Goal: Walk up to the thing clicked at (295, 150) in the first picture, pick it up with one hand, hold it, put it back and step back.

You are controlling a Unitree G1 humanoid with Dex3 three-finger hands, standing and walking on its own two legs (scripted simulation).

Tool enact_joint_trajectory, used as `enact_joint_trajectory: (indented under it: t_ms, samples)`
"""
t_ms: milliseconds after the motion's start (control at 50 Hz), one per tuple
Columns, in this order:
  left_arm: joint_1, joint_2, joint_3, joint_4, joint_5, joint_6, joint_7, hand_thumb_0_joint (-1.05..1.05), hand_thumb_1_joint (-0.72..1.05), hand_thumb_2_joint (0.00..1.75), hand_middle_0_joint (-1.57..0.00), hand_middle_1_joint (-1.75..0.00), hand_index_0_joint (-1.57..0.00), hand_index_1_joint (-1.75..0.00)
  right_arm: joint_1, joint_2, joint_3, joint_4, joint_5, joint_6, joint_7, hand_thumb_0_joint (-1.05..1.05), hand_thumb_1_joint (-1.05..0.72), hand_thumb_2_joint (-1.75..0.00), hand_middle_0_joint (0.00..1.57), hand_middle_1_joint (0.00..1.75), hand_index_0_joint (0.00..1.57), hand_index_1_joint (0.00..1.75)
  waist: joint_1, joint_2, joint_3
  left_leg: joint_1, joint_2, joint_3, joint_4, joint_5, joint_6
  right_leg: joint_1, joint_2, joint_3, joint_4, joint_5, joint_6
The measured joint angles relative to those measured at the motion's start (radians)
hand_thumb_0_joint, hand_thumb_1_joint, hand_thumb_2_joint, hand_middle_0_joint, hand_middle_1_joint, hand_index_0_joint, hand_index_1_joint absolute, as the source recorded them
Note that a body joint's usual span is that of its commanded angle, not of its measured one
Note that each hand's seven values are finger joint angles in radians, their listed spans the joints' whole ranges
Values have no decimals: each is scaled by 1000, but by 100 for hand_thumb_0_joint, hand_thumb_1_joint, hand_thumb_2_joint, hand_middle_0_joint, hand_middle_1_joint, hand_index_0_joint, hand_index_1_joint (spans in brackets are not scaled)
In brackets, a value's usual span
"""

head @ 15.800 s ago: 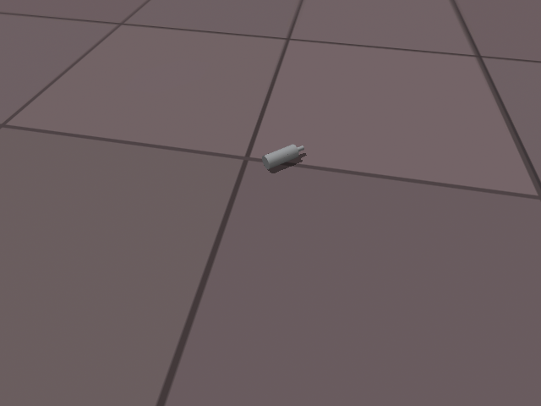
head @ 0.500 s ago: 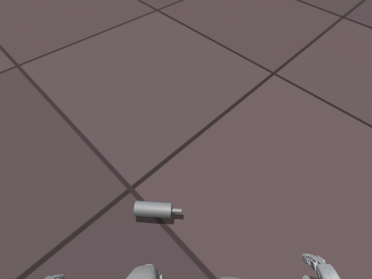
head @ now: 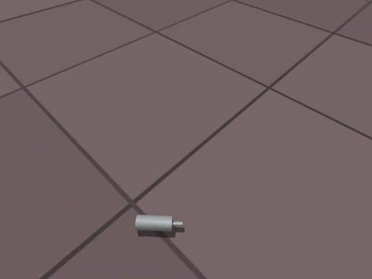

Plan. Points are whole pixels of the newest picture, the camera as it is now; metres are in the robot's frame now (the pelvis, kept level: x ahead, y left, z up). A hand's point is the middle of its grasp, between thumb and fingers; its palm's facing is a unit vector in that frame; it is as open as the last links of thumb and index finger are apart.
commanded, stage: walk up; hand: left
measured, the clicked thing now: (159, 223) +0.49 +0.14 -0.74
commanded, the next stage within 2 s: none
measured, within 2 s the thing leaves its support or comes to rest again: neither
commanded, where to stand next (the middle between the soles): +0.09 -0.02 m, yaw -1 degrees
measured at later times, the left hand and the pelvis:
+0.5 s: hand out of the picture +0.08 +0.25 -0.16, palm faces +0.02 -0.95 -0.33, open 7.4 cm; pelvis +0.00 +0.00 +0.00, yaw +1 degrees
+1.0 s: hand out of the picture -0.04 +0.23 -0.14, palm faces +0.12 -0.90 -0.41, open 7.4 cm; pelvis -0.05 -0.04 -0.01, yaw +6 degrees
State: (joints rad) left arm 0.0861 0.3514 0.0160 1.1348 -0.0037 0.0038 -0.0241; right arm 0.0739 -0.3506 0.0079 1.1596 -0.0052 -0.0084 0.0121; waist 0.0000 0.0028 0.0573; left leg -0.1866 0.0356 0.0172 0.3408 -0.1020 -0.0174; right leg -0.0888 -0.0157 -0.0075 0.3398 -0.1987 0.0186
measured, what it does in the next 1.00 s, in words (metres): lifts its left foot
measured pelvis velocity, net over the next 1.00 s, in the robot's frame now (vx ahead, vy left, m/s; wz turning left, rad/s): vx -0.05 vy -0.04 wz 0.10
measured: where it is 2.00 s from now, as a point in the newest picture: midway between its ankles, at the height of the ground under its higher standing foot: outside the picture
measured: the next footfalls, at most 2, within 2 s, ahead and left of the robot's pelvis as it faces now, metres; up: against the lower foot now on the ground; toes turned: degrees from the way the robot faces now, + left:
left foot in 1.14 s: -0.01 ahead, +0.12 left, +0.00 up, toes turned +3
right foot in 1.42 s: +0.03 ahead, -0.14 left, +0.00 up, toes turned +3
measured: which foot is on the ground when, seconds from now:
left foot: down 0.00-0.70, up 0.72-1.00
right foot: down 0.00-1.00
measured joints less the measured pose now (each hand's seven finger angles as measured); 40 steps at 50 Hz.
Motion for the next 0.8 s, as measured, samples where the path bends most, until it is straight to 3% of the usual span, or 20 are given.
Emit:
enact_joint_trajectory:
  t_ms: [440, 540, 580, 640, 680, 700, 720, 740, 780, 800]
  samples:
    - [24, -6, 10, 22, 5, 1, 3, 0, 91, 90, -20, -30, -20, -30, 13, 8, -6, 6, -2, -1, -2, 0, -90, -90, 20, 30, 20, 30, -4, 2, -5, -9, -2, -10, -9, -3, -2, 0, -1, -10, -19, -1, -1]
    - [-5, 12, 31, -42, -4, 29, 8, 0, 90, 90, -20, -30, -20, -30, -22, -1, -23, -44, 8, 13, -10, 0, -90, -90, 20, 30, 20, 30, 0, -9, 39, -70, -7, -13, 61, -18, 1, -84, -7, -11, 103, -45, -8]
    - [-16, 28, 39, -74, -3, 41, 10, 0, 90, 90, -20, -30, -20, -30, -38, -6, -33, -73, 8, 22, -14, 0, -90, -90, 20, 30, 20, 30, 1, -17, 60, -100, -9, -13, 91, -21, 1, -140, -7, -7, 196, -70, -26]
    - [-18, 42, 53, -118, 2, 60, 9, 0, 91, 90, -20, -30, -20, -30, -52, -20, -47, -118, -4, 40, -19, 0, -90, -90, 21, 30, 20, 30, 2, -9, 74, -156, 0, -27, 146, -28, -4, -210, 15, -1, 384, -217, -53]
    - [-3, 43, 59, -146, 3, 61, 8, 0, 91, 90, -20, -30, -20, -30, -60, -37, -56, -149, -13, 55, -23, 0, -90, -90, 21, 30, 20, 30, 13, 9, 76, -200, 15, -33, 197, -39, -11, -210, 23, -8, 403, -218, -68]
    - [11, 46, 59, -158, 7, 57, 8, 0, 91, 90, -20, -30, -20, -30, -64, -45, -58, -163, -13, 61, -24, 0, -90, -90, 21, 30, 20, 30, 20, 9, 72, -226, 15, -31, 232, -51, -14, -190, 15, -5, 347, -172, -66]
    - [22, 43, 63, -163, 15, 50, 10, 0, 91, 90, -20, -30, -20, -30, -73, -55, -60, -173, -9, 65, -26, 0, -90, -90, 21, 30, 20, 30, 25, 18, 76, -255, 15, -42, 279, -73, -3, -188, 19, -2, 333, -199, -47]
    - [29, 34, 63, -164, 23, 46, 12, 0, 91, 90, -20, -30, -20, -30, -83, -64, -63, -182, -7, 69, -29, 0, -90, -90, 20, 30, 20, 30, 23, 33, 91, -277, -1, -81, 350, -167, 8, -195, 27, -8, 353, -207, -47]
    - [49, 19, 55, -168, 34, 42, 12, 0, 91, 90, -20, -30, -20, -30, -78, -68, -67, -202, -6, 74, -36, 0, -90, -90, 20, 30, 20, 30, 30, 35, 104, -314, -67, -135, 533, -339, 21, -209, 19, -5, 374, -201, -55]
    - [60, 11, 51, -168, 36, 37, 15, 0, 91, 90, -20, -30, -20, -30, -71, -69, -68, -208, -5, 75, -35, 0, -90, -90, 20, 30, 20, 30, 33, 35, 106, -325, -94, -149, 617, -363, 23, -209, 14, -2, 364, -189, -57]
